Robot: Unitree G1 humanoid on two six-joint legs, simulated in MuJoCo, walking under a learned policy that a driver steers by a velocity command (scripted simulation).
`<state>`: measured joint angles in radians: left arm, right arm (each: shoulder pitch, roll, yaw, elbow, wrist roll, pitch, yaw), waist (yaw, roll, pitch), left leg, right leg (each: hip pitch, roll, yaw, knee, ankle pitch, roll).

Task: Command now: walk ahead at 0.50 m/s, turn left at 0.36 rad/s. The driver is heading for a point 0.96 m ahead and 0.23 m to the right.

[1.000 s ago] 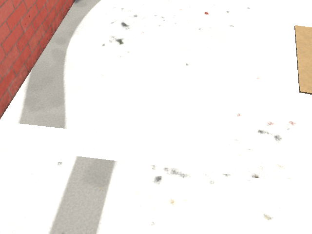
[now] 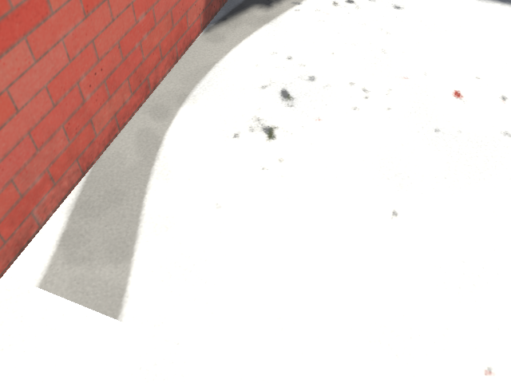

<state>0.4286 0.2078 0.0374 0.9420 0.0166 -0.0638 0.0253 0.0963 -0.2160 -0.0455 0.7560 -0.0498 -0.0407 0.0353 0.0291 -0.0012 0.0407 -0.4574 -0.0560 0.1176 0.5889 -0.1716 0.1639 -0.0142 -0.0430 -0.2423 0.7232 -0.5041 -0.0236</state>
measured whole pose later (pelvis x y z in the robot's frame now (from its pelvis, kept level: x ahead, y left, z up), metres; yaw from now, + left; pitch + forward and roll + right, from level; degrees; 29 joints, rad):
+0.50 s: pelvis +0.29 -0.01 +0.00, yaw -2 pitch +1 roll +1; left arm 0.10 0.22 0.03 0.80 0.03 -0.04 -0.03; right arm 0.41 -0.23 -0.04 0.97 -0.03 -0.08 -0.02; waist -0.04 -0.01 0.04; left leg 0.17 -0.08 0.10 0.25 -0.42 0.07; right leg -0.51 0.01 -0.10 0.57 -0.11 -0.12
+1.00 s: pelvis +0.57 -0.04 +0.02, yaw -18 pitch +2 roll -1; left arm 0.45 0.27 0.08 0.87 0.01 -0.05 0.01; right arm 0.02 -0.26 -0.01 0.72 -0.03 -0.05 0.02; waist 0.10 0.03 0.02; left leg -0.57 0.03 -0.04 0.58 -0.07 -0.03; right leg 0.01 0.14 0.21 0.33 -0.35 -0.10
